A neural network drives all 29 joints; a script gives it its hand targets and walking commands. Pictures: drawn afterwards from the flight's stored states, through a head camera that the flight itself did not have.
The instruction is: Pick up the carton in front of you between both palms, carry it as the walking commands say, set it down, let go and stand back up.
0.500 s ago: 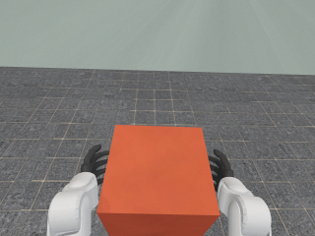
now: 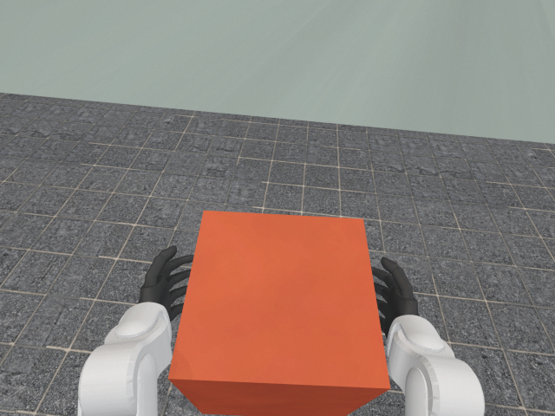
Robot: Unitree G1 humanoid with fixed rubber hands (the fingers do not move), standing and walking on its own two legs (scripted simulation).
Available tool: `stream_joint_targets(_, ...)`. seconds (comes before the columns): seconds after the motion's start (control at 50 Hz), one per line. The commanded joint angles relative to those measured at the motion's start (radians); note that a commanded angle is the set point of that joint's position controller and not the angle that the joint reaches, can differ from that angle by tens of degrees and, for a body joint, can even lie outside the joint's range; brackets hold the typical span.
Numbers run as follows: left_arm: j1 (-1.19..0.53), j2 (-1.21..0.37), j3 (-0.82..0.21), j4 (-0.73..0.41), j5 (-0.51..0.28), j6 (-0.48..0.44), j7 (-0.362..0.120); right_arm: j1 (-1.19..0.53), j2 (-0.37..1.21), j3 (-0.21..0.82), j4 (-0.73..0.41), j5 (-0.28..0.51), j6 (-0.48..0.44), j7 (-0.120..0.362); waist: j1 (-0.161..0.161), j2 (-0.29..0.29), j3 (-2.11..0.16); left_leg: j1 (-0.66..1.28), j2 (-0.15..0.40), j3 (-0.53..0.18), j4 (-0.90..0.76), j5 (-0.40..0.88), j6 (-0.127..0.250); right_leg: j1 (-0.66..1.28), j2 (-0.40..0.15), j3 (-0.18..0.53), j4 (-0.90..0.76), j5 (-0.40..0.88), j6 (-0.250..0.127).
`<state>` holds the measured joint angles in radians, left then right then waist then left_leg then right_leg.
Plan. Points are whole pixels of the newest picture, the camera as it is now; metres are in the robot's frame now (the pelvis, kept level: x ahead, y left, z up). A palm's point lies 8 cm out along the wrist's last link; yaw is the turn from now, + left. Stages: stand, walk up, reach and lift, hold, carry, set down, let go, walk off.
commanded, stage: carry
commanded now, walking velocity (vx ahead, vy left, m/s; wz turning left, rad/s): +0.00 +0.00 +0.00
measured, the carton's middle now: (276, 323) +0.26 +0.01 +0.02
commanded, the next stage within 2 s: none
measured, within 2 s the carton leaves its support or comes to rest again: neither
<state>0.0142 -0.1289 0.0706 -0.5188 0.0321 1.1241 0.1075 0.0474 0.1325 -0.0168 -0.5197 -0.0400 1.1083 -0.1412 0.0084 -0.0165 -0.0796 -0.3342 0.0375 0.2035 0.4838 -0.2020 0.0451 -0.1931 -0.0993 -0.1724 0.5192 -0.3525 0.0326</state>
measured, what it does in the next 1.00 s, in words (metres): walks ahead: left foot, then right foot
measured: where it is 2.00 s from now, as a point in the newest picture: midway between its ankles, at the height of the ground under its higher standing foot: outside the picture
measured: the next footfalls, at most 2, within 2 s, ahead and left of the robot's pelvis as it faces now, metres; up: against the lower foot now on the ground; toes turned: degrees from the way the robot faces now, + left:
left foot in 0.52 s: +0.30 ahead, +0.04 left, +0.00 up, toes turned +6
right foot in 0.66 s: +0.11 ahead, -0.13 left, +0.00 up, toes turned -11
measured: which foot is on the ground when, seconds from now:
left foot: down 0.00-0.32, up 0.34-0.50, down 0.52-1.00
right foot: down 0.00-0.50, up 0.52-0.64, down 0.66-1.00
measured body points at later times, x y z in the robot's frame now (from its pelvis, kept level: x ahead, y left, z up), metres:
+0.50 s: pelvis +0.14 -0.02 +0.01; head +0.17 -0.03 +0.46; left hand +0.42 +0.12 +0.12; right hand +0.41 -0.18 +0.11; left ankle +0.25 +0.04 -0.72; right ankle -0.05 -0.11 -0.70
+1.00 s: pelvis +0.19 -0.07 -0.01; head +0.15 -0.08 +0.44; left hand +0.47 +0.07 +0.07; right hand +0.44 -0.23 +0.06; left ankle +0.26 +0.03 -0.74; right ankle +0.07 -0.13 -0.74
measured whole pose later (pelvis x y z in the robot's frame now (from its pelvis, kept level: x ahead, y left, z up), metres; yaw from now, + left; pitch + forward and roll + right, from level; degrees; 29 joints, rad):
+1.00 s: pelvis +0.19 -0.07 -0.01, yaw -4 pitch +1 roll +2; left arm -0.08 -0.13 0.12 -0.24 0.13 1.11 0.06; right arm -0.09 0.13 -0.06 -0.22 -0.09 1.11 -0.11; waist -0.01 0.00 -0.14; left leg -0.36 0.02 0.19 0.56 -0.21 0.04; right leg -0.08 0.00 -0.08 0.55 -0.48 -0.05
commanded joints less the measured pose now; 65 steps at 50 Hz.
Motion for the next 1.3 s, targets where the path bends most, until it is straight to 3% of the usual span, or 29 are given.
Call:
stream_joint_targets(0.0, -0.385, -0.669, -0.607, -0.107, -0.225, 0.057, -0.114, -0.396, 0.773, 0.605, -0.049, 0.242, 0.049, 0.102, -0.010, 0.060, -0.236, 0.235, 0.160, -0.118, -0.041, 0.574, -0.023, 0.068, -0.076, 0.035, -0.076, 0.376, 0.026)
stream_joint_targets(0.1, -0.328, -0.621, -0.570, -0.009, -0.181, 0.096, -0.072, -0.384, 0.700, 0.575, 0.016, 0.273, 0.090, 0.085, -0.020, 0.130, -0.234, 0.284, 0.140, -0.068, 0.082, 0.983, -0.031, 0.031, -0.055, 0.017, 0.019, 0.638, 0.037)
stream_joint_targets(0.14, -0.315, -0.637, -0.561, 0.033, -0.178, 0.097, -0.065, -0.388, 0.713, 0.575, -0.002, 0.275, 0.082, 0.077, -0.034, 0.075, -0.269, 0.397, 0.112, -0.047, 0.158, 1.129, -0.012, -0.014, -0.010, -0.033, 0.005, 0.755, 0.053)
stream_joint_targets(0.2, -0.397, -0.708, -0.610, -0.074, -0.214, 0.070, -0.079, -0.421, 0.794, 0.615, -0.049, 0.290, 0.060, 0.091, -0.043, 0.271, -0.298, 0.632, 0.121, -0.084, 0.159, 1.348, 0.040, -0.221, 0.087, -0.088, -0.100, 0.259, 0.062)
stream_joint_targets(0.22, -0.391, -0.715, -0.598, -0.078, -0.212, 0.063, -0.078, -0.433, 0.839, 0.632, -0.033, 0.308, 0.062, 0.086, -0.028, 0.182, -0.227, 0.584, 0.078, -0.040, 0.210, 1.371, 0.018, -0.198, 0.119, -0.119, -0.249, 0.310, 0.067)
stream_joint_targets(0.24, -0.388, -0.785, -0.611, -0.053, -0.229, 0.062, -0.099, -0.486, 0.821, 0.632, -0.115, 0.295, 0.053, 0.085, -0.007, 0.007, -0.191, 0.362, 0.028, 0.039, 0.346, 1.107, -0.007, 0.008, 0.103, -0.102, -0.386, 0.644, 0.063)
stream_joint_targets(0.26, -0.462, -0.792, -0.628, -0.086, -0.250, 0.052, -0.109, -0.524, 0.851, 0.623, -0.120, 0.299, 0.046, 0.089, -0.004, -0.202, -0.095, -0.127, -0.036, 0.093, 0.367, 0.246, -0.050, 0.363, -0.007, -0.017, -0.350, 1.058, 0.012)
stream_joint_targets(0.28, -0.416, -0.791, -0.594, -0.052, -0.238, 0.042, -0.113, -0.571, 0.875, 0.679, -0.160, 0.300, 0.042, 0.091, 0.023, -0.310, -0.034, -0.455, -0.081, 0.118, 0.355, -0.292, -0.073, 0.606, -0.088, 0.026, -0.172, 1.463, -0.041)
stream_joint_targets(0.3, -0.420, -0.785, -0.628, -0.119, -0.264, 0.030, -0.114, -0.574, 0.882, 0.689, -0.172, 0.329, 0.043, 0.092, 0.029, -0.295, -0.025, -0.585, -0.108, 0.097, 0.334, -0.374, -0.055, 0.703, -0.120, 0.038, -0.087, 1.563, -0.074)
stream_joint_targets(0.34, -0.398, -0.702, -0.577, -0.123, -0.262, 0.043, -0.096, -0.536, 0.805, 0.664, -0.184, 0.304, 0.069, 0.085, 0.053, -0.170, -0.020, -0.434, -0.037, 0.012, 0.204, -0.194, -0.026, 0.519, -0.116, 0.042, -0.071, 1.257, -0.068)
stream_joint_targets(0.36, -0.407, -0.677, -0.559, -0.098, -0.243, 0.047, -0.088, -0.528, 0.785, 0.673, -0.180, 0.323, 0.079, 0.078, 0.021, -0.192, -0.090, -0.313, -0.054, 0.017, -0.045, -0.102, -0.015, 0.529, -0.039, -0.027, 0.006, 1.215, -0.041)
stream_joint_targets(0.38, -0.352, -0.636, -0.552, -0.062, -0.226, 0.063, -0.081, -0.487, 0.719, 0.648, -0.148, 0.305, 0.084, 0.062, -0.013, -0.090, -0.107, 0.007, -0.139, 0.122, -0.124, 0.219, -0.029, 0.262, 0.006, -0.067, 0.041, 1.013, -0.052)
stream_joint_targets(0.4, -0.299, -0.605, -0.520, -0.079, -0.237, 0.068, -0.073, -0.391, 0.710, 0.650, -0.171, 0.295, 0.094, 0.056, -0.040, -0.168, -0.256, 0.276, -0.067, 0.048, -0.231, 0.471, 0.002, 0.185, -0.037, -0.068, 0.103, 0.862, -0.040)
stream_joint_targets(0.42, -0.314, -0.602, -0.505, -0.125, -0.231, 0.069, -0.070, -0.430, 0.735, 0.660, -0.206, 0.299, 0.093, 0.052, -0.040, -0.109, -0.332, 0.492, 0.027, -0.036, -0.211, 0.679, 0.028, 0.030, -0.007, -0.052, 0.217, 0.533, -0.025)
stream_joint_targets(0.44, -0.332, -0.611, -0.539, -0.104, -0.226, 0.090, -0.071, -0.457, 0.713, 0.614, -0.176, 0.304, 0.093, 0.048, -0.044, 0.125, -0.362, 0.678, 0.184, -0.193, -0.062, 1.089, 0.124, -0.173, 0.069, 0.009, 0.347, -0.096, -0.017)
stream_joint_targets(0.46, -0.369, -0.569, -0.548, -0.181, -0.241, 0.092, -0.070, -0.396, 0.711, 0.627, -0.154, 0.294, 0.096, 0.042, -0.036, 0.188, -0.406, 0.640, 0.283, -0.247, 0.007, 1.294, 0.208, -0.170, 0.082, 0.087, 0.432, -0.242, -0.026)
stream_joint_targets(0.52, -0.469, -0.651, -0.581, -0.079, -0.275, 0.130, -0.093, -0.419, 0.710, 0.571, -0.106, 0.239, 0.122, 0.067, -0.012, 0.143, -0.349, 0.329, 0.233, -0.343, -0.139, 0.380, 0.111, -0.088, 0.056, 0.175, 0.241, -0.354, -0.077)
stream_joint_targets(0.56, -0.553, -0.684, -0.623, -0.171, -0.301, 0.117, -0.099, -0.494, 0.795, 0.576, -0.084, 0.276, 0.110, 0.082, -0.010, 0.140, -0.275, 0.339, 0.220, -0.266, -0.156, 0.149, 0.113, -0.075, 0.030, 0.124, 0.025, -0.242, -0.078)
stream_joint_targets(0.6, -0.555, -0.720, -0.597, -0.165, -0.289, 0.090, -0.106, -0.645, 0.844, 0.616, -0.194, 0.314, 0.068, 0.097, -0.006, 0.097, -0.286, 0.238, 0.191, -0.157, -0.068, 0.348, 0.065, 0.096, -0.009, 0.089, -0.163, 0.112, -0.044)
stream_joint_targets(0.62, -0.559, -0.714, -0.625, -0.157, -0.294, 0.090, -0.108, -0.539, 0.844, 0.573, -0.056, 0.283, 0.093, 0.104, -0.004, 0.000, -0.204, 0.129, 0.141, -0.151, -0.086, 0.299, 0.018, 0.055, -0.070, 0.157, -0.101, 0.280, -0.045)
stream_joint_targets(0.74, -0.440, -0.741, -0.602, 0.023, -0.217, 0.086, -0.131, -0.461, 0.843, 0.598, 0.048, 0.272, 0.083, 0.139, -0.014, 0.020, -0.292, 0.281, 0.104, -0.165, 0.045, 0.543, 0.059, 0.014, -0.025, 0.152, -0.004, 0.324, -0.029)
stream_joint_targets(0.92, -0.518, -0.669, -0.483, 0.213, -0.118, -0.074, -0.177, -0.624, 0.797, 0.546, 0.210, 0.172, -0.060, 0.170, -0.004, -0.129, -0.127, 0.089, 0.077, -0.079, 0.099, 0.239, 0.005, 0.021, -0.087, 0.186, -0.061, 0.841, 0.003)
stream_joint_targets(0.96, -0.521, -0.645, -0.472, 0.298, -0.089, -0.087, -0.182, -0.653, 0.774, 0.537, 0.238, 0.181, -0.078, 0.172, -0.014, -0.059, -0.105, 0.106, 0.074, -0.107, 0.066, 0.147, 0.006, -0.015, -0.092, 0.207, -0.068, 0.679, -0.019)
stream_joint_targets(1.02, -0.589, -0.652, -0.457, 0.263, -0.121, -0.146, -0.185, -0.652, 0.775, 0.516, 0.270, 0.170, -0.126, 0.184, -0.018, -0.069, -0.198, 0.151, 0.079, -0.104, 0.078, 0.191, 0.003, 0.078, -0.098, 0.182, -0.047, 0.802, -0.024)
stream_joint_targets(1.06, -0.625, -0.651, -0.482, 0.264, -0.124, -0.164, -0.191, -0.603, 0.768, 0.470, 0.341, 0.134, -0.145, 0.190, -0.020, 0.001, -0.231, 0.214, 0.095, -0.107, 0.104, 0.404, 0.007, 0.064, -0.075, 0.169, -0.010, 0.797, -0.027)
stream_joint_targets(1.08, -0.638, -0.646, -0.463, 0.307, -0.105, -0.175, -0.192, -0.628, 0.758, 0.448, 0.360, 0.113, -0.154, 0.195, -0.004, 0.021, -0.218, 0.212, 0.103, -0.108, 0.111, 0.351, 0.010, 0.048, -0.072, 0.181, -0.063, 0.639, -0.017)
stream_joint_targets(1.18, -0.614, -0.645, -0.403, 0.451, -0.018, -0.271, -0.218, -0.588, 0.771, 0.382, 0.597, 0.041, -0.236, 0.235, -0.007, -0.038, -0.167, 0.153, 0.105, -0.105, 0.075, 0.251, -0.006, 0.040, -0.062, 0.160, -0.074, 0.629, -0.018)
stream_joint_targets(1.2, -0.620, -0.613, -0.367, 0.537, 0.019, -0.285, -0.220, -0.671, 0.768, 0.374, 0.539, 0.057, -0.273, 0.240, -0.010, 0.041, -0.166, 0.179, 0.099, -0.092, 0.064, 0.240, -0.013, 0.013, -0.063, 0.187, -0.084, 0.596, -0.042)
stream_joint_targets(1.28, -0.704, -0.717, -0.395, 0.516, -0.025, -0.388, -0.256, -0.705, 0.811, 0.374, 0.549, 0.047, -0.372, 0.257, -0.006, 0.022, -0.221, 0.181, 0.113, -0.108, 0.068, 0.298, 0.003, 0.062, -0.073, 0.167, -0.072, 0.591, -0.029)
